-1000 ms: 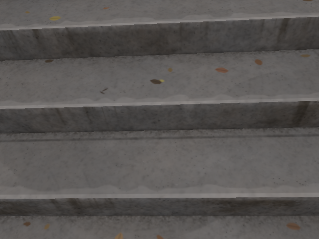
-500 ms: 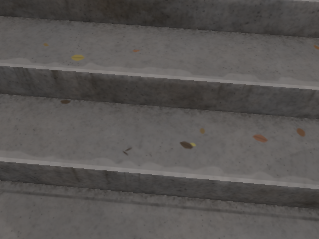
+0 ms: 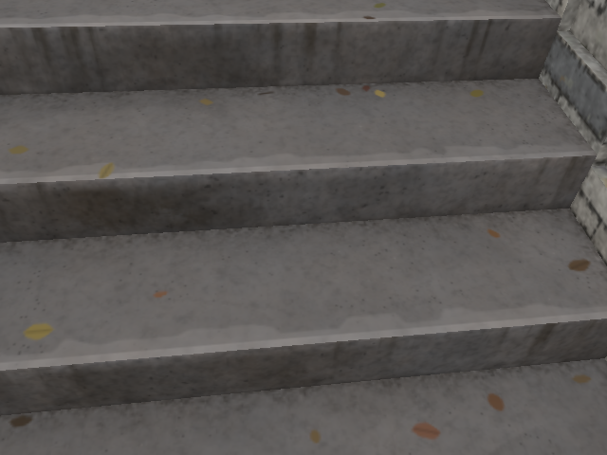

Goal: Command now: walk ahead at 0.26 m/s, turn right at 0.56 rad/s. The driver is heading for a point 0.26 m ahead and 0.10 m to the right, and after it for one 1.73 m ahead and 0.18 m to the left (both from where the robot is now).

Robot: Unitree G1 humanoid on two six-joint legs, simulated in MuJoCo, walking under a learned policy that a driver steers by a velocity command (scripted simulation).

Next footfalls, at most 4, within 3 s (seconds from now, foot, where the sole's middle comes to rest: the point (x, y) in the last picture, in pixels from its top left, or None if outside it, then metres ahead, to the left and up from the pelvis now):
0.48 left None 0.38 0.22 -0.54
1.10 right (286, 278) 0.74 0.10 -0.39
1.56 left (150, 137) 0.95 0.39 -0.24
2.12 right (290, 1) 1.28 0.14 -0.09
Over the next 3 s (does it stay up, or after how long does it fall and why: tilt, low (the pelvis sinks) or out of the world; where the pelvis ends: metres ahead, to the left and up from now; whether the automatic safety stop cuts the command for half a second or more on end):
stays up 1.58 0.19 0.83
